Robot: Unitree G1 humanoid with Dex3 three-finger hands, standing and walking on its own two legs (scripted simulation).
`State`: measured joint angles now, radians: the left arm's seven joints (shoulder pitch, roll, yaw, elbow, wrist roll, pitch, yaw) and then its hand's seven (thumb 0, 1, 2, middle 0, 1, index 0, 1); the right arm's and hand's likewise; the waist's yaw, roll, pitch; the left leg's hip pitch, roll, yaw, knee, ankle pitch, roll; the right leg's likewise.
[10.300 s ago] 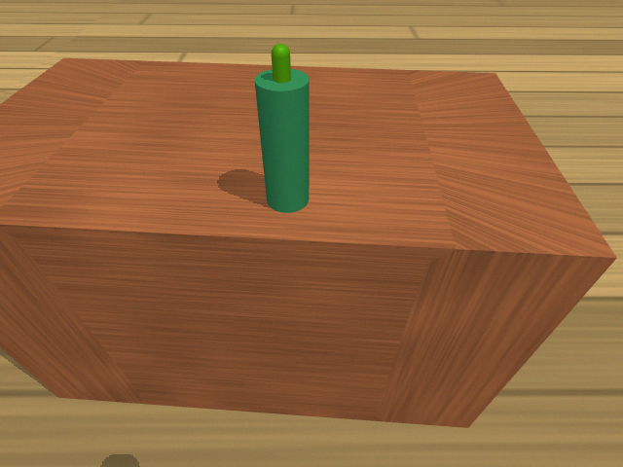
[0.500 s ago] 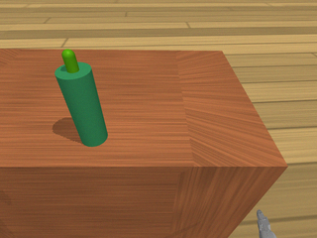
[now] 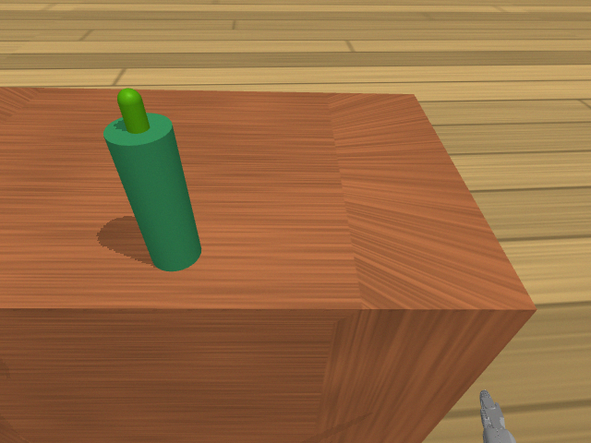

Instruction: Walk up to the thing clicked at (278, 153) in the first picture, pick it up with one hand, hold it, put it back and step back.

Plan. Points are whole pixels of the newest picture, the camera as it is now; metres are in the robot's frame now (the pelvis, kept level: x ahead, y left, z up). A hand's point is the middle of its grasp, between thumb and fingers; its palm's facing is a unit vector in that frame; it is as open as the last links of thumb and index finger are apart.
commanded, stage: go down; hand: left
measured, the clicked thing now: (156, 186) +0.44 +0.20 +0.17
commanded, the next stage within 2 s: approach in 0.52 s
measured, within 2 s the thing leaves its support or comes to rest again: neither
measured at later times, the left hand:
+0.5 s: hand out of the picture +0.31 +0.39 +0.22, palm faces +0.21 -0.98 +0.00, open 17.7 cm
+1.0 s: hand (50, 245) +0.36 +0.32 +0.14, palm faces +0.10 -1.00 +0.02, open 17.7 cm
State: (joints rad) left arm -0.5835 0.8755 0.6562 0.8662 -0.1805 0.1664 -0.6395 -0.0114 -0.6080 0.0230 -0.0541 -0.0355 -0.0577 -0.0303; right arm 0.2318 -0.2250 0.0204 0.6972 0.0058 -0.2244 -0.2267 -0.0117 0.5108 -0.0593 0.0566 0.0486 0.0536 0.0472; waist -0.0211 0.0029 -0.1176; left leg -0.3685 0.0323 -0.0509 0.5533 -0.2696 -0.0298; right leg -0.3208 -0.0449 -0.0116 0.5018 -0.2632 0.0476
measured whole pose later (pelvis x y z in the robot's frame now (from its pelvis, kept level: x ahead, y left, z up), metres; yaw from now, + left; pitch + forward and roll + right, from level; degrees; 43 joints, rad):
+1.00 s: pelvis -0.01 +0.00 -0.01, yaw +0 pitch +6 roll -1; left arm -0.53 0.64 0.50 0.84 -0.21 0.05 -0.52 -0.01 -0.61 0.00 -0.06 -0.06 -0.07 -0.05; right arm 0.23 -0.21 0.02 0.68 0.00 -0.26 -0.20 -0.01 0.53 -0.05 0.06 0.05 0.05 0.05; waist -0.03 -0.01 -0.10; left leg -0.43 0.03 -0.05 0.61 -0.28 -0.03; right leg -0.39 -0.05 -0.01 0.57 -0.28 0.05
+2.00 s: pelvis -0.01 -0.01 -0.02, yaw -2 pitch +4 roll +0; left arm -0.44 0.33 0.34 0.52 -0.17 -0.02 -0.06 -0.01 -0.60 0.03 -0.23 -0.12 -0.25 -0.10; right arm 0.32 -0.21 -0.06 0.43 0.02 -0.10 -0.06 -0.01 0.52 -0.05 0.05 0.05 0.05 0.05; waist -0.04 0.01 -0.08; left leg -0.44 0.05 -0.03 0.72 -0.35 -0.05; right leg -0.43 -0.02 0.02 0.72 -0.36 0.03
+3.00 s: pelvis +0.01 +0.00 -0.02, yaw -2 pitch +8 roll -1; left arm -0.51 0.33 0.30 0.55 -0.16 -0.01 -0.03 0.00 -0.42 1.04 -0.70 -0.88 -0.72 -0.87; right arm 0.34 -0.19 -0.04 0.38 0.03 -0.07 -0.04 -0.01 0.52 -0.06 0.05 0.05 0.05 0.05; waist -0.03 0.02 -0.11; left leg -0.51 0.05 -0.02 0.78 -0.40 -0.03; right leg -0.49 -0.03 0.03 0.75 -0.39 0.05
